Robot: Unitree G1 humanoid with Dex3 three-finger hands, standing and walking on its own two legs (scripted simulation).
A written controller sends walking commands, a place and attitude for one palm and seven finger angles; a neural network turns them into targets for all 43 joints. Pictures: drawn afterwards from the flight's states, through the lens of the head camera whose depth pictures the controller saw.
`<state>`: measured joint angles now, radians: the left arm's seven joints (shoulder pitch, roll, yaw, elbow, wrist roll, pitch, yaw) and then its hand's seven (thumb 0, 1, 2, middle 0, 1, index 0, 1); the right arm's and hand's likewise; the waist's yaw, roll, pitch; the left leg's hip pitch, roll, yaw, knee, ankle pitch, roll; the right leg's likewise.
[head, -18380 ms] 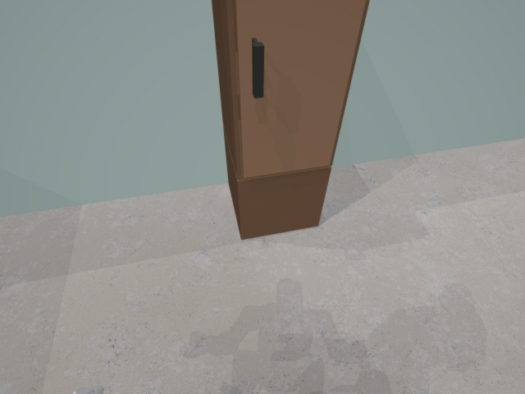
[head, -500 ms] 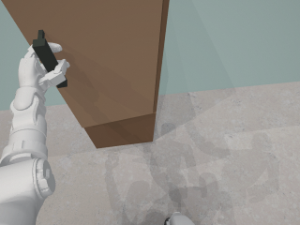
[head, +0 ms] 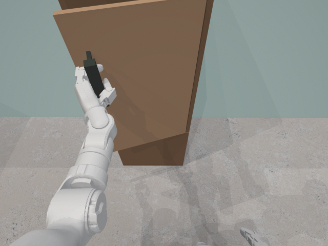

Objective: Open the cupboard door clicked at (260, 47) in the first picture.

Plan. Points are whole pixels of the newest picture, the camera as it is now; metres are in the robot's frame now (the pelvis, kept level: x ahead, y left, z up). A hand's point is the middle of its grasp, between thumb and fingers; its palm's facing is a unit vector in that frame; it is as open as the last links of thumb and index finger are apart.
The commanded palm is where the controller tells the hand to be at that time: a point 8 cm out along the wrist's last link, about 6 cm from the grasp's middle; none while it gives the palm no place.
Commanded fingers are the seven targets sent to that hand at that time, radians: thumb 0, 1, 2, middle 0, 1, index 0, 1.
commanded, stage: pull the door open along its arc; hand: left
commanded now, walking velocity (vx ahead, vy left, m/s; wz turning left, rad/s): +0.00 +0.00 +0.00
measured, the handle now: (96, 80) +0.51 +0.18 +0.11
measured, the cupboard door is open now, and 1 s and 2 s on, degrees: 17 42 43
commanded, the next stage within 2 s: open thumb and fingers to let go in 0.82 s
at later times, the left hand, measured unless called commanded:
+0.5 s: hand (121, 111) +0.40 +0.10 +0.11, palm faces +0.36 -0.93 +0.04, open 6.4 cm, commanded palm +0.31 +0.14 +0.11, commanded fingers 0.00 0.90 0.90 -0.40 -1.35 -0.40 -1.35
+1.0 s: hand (136, 123) +0.36 +0.06 +0.12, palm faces +0.39 -0.92 -0.04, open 7.0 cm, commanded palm +0.31 +0.09 +0.11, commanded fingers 0.00 0.55 0.75 -0.38 -1.31 -0.38 -1.31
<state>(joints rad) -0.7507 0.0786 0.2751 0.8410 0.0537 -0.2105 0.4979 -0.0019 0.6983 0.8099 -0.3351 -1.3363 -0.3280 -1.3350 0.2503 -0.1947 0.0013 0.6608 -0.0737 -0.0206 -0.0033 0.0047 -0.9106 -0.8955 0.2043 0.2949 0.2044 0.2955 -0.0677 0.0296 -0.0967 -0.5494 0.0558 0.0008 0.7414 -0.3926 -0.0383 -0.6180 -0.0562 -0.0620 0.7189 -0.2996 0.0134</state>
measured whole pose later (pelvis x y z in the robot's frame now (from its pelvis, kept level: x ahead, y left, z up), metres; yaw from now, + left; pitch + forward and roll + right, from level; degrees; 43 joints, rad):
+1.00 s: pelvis +0.02 -0.01 +0.01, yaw +2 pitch +3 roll +0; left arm -0.18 -0.14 -0.21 0.12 0.07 0.12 0.60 0.03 0.58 0.81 -0.28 -1.23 -0.28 -1.29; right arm 0.07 -0.15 0.02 0.60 -0.06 0.10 -0.01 0.01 -0.91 -0.90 0.20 0.29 0.20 0.30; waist 0.04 0.04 -0.05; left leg -0.29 0.06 -0.03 0.64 -0.40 -0.05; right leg -0.36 -0.06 -0.10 0.66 -0.34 0.00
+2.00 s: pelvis -0.02 +0.00 +0.01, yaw +1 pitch +1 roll +1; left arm -0.33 0.03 -0.13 0.37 0.01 -0.14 0.19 -0.01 -0.49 0.30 -0.26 -0.47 -0.16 -0.47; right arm 0.21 -0.19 0.03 0.65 -0.03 0.00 -0.07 0.01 -0.91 -0.90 0.20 0.30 0.20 0.30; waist 0.02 0.02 -0.01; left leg -0.33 0.03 0.00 0.65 -0.34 -0.03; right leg -0.41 -0.08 -0.06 0.65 -0.26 0.02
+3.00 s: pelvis +0.01 -0.01 +0.01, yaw +1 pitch +0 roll +0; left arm 0.23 0.13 -0.01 -0.16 -0.14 -0.06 -0.10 -0.01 -0.50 0.30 -0.16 -0.30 -0.15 -0.30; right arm 0.21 -0.22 0.05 0.56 0.00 -0.15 -0.05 0.01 -0.91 -0.90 0.20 0.30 0.20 0.30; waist 0.04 0.04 -0.01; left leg -0.25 0.05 -0.01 0.62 -0.37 -0.05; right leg -0.34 -0.06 -0.07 0.65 -0.31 0.01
